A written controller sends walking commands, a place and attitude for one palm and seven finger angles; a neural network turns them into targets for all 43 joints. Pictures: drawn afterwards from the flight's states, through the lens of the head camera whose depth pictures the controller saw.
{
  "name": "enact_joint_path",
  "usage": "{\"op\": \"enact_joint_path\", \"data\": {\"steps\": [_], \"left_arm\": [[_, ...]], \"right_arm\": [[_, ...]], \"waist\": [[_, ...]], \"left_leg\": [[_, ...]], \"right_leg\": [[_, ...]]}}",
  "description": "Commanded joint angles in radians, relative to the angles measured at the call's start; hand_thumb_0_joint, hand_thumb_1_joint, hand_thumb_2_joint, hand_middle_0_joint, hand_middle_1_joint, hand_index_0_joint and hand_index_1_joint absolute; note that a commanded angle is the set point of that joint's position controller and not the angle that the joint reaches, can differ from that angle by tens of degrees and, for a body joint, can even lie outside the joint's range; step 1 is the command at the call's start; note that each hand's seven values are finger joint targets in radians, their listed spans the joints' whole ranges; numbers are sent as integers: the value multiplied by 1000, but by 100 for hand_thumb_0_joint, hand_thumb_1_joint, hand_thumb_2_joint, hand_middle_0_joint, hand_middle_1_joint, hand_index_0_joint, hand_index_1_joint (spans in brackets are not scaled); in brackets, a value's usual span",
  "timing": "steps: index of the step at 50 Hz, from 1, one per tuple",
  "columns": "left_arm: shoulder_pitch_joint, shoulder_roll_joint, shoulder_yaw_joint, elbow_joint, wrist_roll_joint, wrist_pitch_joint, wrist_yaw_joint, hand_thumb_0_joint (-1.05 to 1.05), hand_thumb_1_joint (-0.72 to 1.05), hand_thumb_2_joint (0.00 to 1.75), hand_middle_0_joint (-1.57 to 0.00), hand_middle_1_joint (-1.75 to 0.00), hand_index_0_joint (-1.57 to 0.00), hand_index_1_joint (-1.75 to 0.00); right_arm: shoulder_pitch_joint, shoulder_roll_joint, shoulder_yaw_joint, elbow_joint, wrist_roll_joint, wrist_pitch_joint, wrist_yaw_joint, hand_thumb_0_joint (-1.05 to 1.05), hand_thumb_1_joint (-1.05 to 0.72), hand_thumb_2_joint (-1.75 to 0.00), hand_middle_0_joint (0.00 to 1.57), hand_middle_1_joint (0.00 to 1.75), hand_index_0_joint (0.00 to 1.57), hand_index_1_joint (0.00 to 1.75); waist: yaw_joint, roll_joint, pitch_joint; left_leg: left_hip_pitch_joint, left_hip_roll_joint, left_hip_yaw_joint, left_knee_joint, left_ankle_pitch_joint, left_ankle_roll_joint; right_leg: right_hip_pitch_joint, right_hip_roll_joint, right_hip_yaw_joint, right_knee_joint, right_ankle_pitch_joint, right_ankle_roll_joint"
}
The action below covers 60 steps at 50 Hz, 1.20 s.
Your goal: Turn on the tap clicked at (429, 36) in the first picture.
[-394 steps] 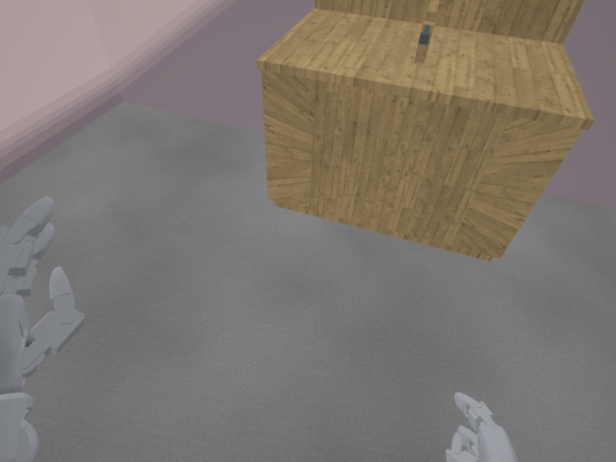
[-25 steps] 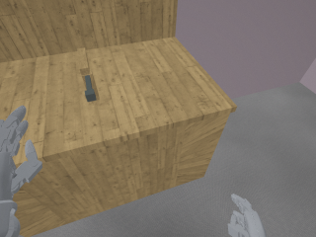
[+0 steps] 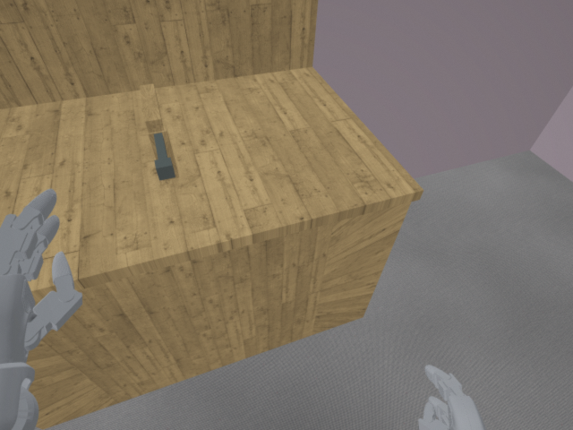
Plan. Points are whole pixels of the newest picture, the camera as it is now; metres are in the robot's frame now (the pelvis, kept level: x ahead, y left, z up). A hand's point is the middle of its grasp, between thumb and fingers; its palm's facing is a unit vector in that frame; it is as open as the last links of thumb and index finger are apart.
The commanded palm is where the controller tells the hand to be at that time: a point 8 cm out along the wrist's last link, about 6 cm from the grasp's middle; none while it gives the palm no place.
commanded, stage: look again from close up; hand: left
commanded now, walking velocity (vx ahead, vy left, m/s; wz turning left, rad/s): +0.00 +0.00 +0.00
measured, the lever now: (165, 168) +0.51 +0.26 +0.07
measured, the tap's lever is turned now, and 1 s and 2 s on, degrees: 0 0 0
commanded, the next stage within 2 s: shuffle to correct the standing spot in 0.02 s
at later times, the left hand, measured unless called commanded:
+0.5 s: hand (111, 267) +0.25 +0.22 +0.15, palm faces +0.40 -0.84 -0.37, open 7.4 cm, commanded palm +0.19 +0.26 +0.17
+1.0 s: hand (199, 189) +0.36 +0.15 +0.17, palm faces +0.39 -0.74 -0.55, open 7.4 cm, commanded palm +0.31 +0.19 +0.17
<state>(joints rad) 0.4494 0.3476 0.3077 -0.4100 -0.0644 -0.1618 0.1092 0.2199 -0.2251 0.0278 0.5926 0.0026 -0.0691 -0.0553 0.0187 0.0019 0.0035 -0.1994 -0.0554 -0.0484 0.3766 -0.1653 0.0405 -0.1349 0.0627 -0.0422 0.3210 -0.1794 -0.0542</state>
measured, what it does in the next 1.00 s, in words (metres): walks ahead: left foot, then right foot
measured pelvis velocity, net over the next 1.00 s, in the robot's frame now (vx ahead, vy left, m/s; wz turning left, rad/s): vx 0.16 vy -0.09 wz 0.02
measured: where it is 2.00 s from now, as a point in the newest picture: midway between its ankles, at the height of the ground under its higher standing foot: outside the picture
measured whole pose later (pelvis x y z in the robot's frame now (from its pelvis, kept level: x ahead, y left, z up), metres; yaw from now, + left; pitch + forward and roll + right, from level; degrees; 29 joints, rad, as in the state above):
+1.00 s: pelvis +0.16 -0.09 -0.04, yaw +1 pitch -2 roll +1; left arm 0.51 0.48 0.47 -0.63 -0.06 -0.21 0.10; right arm 0.19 -0.15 0.04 0.53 0.01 -0.09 0.00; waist 0.01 0.01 0.09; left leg -0.41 0.14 0.03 0.85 -0.44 -0.02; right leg -0.44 -0.05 -0.02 0.75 -0.32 -0.01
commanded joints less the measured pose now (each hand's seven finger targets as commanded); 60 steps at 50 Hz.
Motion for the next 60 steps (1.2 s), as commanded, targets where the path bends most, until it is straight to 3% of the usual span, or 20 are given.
{"op": "enact_joint_path", "data": {"steps": [1,6,13,19,21,24,29,34,35,36,37,38,43,47,48,49,51,55,58,60], "left_arm": [[-97,200,134,-239,-4,-75,18,0,90,90,-20,-30,-20,-30],[-67,184,129,-217,-6,-75,14,0,90,90,-20,-30,-20,-30],[-137,154,92,-209,15,-55,18,0,90,90,-20,-30,-20,-30],[-111,182,115,-253,20,-56,30,0,90,90,-20,-30,-20,-30],[-85,191,134,-252,19,-53,31,0,90,90,-20,-30,-20,-30],[-107,181,132,-274,-4,-64,32,0,90,90,-20,-30,-20,-30],[-96,208,164,-311,6,-99,50,0,90,90,-20,-30,-20,-30],[-149,215,171,-369,-9,-96,46,0,90,90,-20,-30,-20,-30],[-142,221,184,-379,-16,-97,45,0,90,90,-20,-30,-20,-30],[-106,203,185,-379,-23,-95,41,0,90,90,-20,-30,-20,-30],[-141,231,202,-400,-25,-107,38,0,90,90,-20,-30,-20,-30],[-201,267,226,-365,-25,-105,25,0,90,90,-20,-30,-20,-30],[-17,247,266,-394,-4,-90,0,0,90,90,-20,-30,-20,-30],[99,227,281,-328,-15,-78,22,0,90,90,-20,-30,-20,-30],[54,250,291,-310,-8,-72,30,0,90,90,-20,-30,-20,-30],[-15,278,302,-313,-1,-59,40,0,90,90,-20,-30,-20,-30],[-116,229,234,-299,3,-52,46,0,90,90,-20,-30,-20,-30],[-134,193,175,-264,17,-48,53,0,90,90,-20,-30,-20,-30],[-172,157,116,-327,11,-61,53,0,90,90,-20,-30,-20,-30],[-185,172,126,-434,26,-89,63,0,90,90,-20,-30,-20,-30]], "right_arm": [[-119,-106,-45,-163,3,-62,-12,0,-90,-90,20,30,20,30],[-115,-106,-46,-162,3,-62,-9,0,-90,-90,20,30,20,30],[-123,-97,-44,-161,3,-50,-21,0,-90,-90,20,30,20,30],[-103,-88,-46,-147,-8,-60,-15,0,-90,-90,20,30,20,30],[-118,-90,-50,-153,-6,-53,-9,0,-90,-90,20,30,20,30],[-107,-87,-69,-156,16,-48,5,0,-90,-90,20,30,20,30],[-129,-53,-35,-147,5,-38,17,0,-90,-90,20,30,20,30],[-108,-60,-54,-147,-8,-53,6,0,-90,-90,20,30,20,30],[-83,-77,-69,-150,-2,-49,1,0,-90,-90,20,30,20,30],[-101,-106,-83,-162,-2,-47,-1,0,-90,-90,20,30,20,30],[-97,-83,-63,-171,-8,-48,12,0,-90,-90,20,30,20,30],[-150,-105,-65,-175,-7,-50,24,0,-90,-90,20,30,20,30],[-144,-94,-83,-168,1,-58,35,0,-90,-90,20,30,20,30],[-96,-76,-66,-191,22,-56,38,0,-90,-90,20,30,20,30],[-84,-62,-68,-185,22,-53,33,0,-90,-90,20,30,20,30],[-109,-51,-67,-199,22,-56,27,0,-90,-90,20,30,20,30],[-139,-67,-55,-169,30,-66,18,0,-90,-90,20,30,20,30],[-129,-54,-36,-124,14,-35,14,0,-90,-90,20,30,20,30],[-119,-67,-47,-124,1,-50,-1,0,-90,-90,20,30,20,30],[-113,-105,-71,-156,5,-65,4,0,-90,-90,20,30,20,30]], "waist": [[0,68,-92],[0,58,-98],[-14,127,-19],[-6,121,-83],[1,40,-87],[8,-163,-50],[16,36,10],[-7,10,-106],[-33,56,-182],[-36,261,-252],[-26,242,-274],[-12,122,-178],[25,178,-80],[21,45,-165],[21,-179,-161],[15,-439,-130],[0,-251,-2],[-13,-182,-53],[-34,72,-106],[-12,356,-110]], "left_leg": [[10,75,-64,-74,62,-30],[0,75,-68,-80,73,-36],[-131,207,-286,-237,-562,35],[-39,217,-245,-55,-225,44],[-209,161,-125,117,-172,20],[-510,57,57,644,-295,-34],[-579,135,80,677,-225,-41],[47,25,264,189,112,-3],[305,98,137,143,232,62],[502,358,-258,109,403,202],[476,509,-528,48,384,297],[274,550,-556,-39,178,300],[-156,387,-80,1,59,152],[-366,231,146,271,-350,20],[-401,134,189,540,-423,-19],[-506,55,171,794,-489,-49],[-530,121,70,957,-413,-52],[-199,158,95,529,-302,-35],[72,65,160,144,-82,-47],[140,349,-269,-27,64,83]], "right_leg": [[29,-92,74,-50,35,47],[40,-89,69,-42,53,45],[-63,-18,24,173,-210,27],[-26,-45,24,88,-161,-5],[107,-109,122,71,-155,-49],[225,-382,495,-41,-76,-244],[210,-319,287,42,378,-201],[-20,-162,27,348,491,-53],[-179,-125,2,587,452,26],[-420,-32,5,931,12,86],[-531,25,122,1151,-346,67],[-569,-20,226,1201,-337,48],[-315,-174,128,700,-192,22],[130,-60,-86,299,-66,52],[112,-144,91,140,-237,8],[53,-353,503,-40,-371,-102],[-82,-422,592,-136,-382,-186],[-215,-304,191,50,-117,-131],[-238,-180,26,249,-165,-41],[-365,-94,4,485,-270,45]]}}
